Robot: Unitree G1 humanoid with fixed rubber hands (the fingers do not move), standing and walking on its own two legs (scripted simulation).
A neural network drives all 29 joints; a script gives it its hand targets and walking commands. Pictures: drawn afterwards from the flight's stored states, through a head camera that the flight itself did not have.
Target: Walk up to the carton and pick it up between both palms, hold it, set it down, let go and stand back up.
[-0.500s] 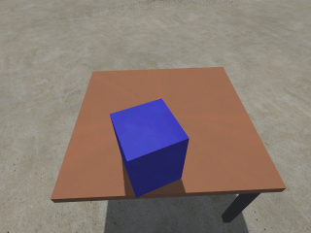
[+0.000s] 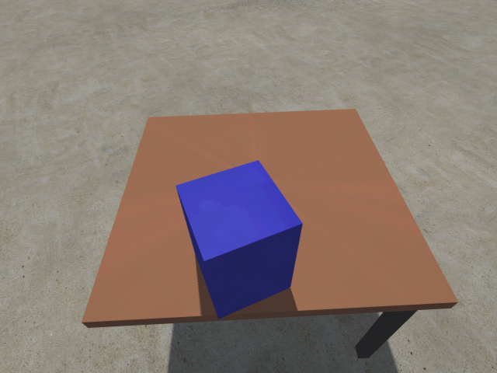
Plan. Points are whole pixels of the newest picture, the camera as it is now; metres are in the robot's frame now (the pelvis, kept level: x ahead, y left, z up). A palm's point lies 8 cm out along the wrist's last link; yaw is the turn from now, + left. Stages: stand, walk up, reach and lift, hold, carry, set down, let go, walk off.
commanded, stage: stand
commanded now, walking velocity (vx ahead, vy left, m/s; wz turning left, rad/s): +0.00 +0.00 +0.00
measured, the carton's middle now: (238, 241) +0.41 +0.04 -0.07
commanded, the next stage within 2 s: walk up in 0.28 s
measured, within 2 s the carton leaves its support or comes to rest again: neither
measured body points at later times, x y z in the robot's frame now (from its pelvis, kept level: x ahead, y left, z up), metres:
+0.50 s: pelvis +0.01 +0.00 +0.00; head +0.02 +0.00 +0.45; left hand +0.08 +0.25 -0.13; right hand +0.07 -0.25 -0.13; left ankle +0.01 +0.12 -0.73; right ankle +0.02 -0.13 -0.73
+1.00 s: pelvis +0.00 +0.02 -0.01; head +0.01 +0.02 +0.44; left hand +0.11 +0.28 -0.12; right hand +0.05 -0.25 -0.13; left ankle +0.01 +0.12 -0.73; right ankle +0.02 -0.13 -0.73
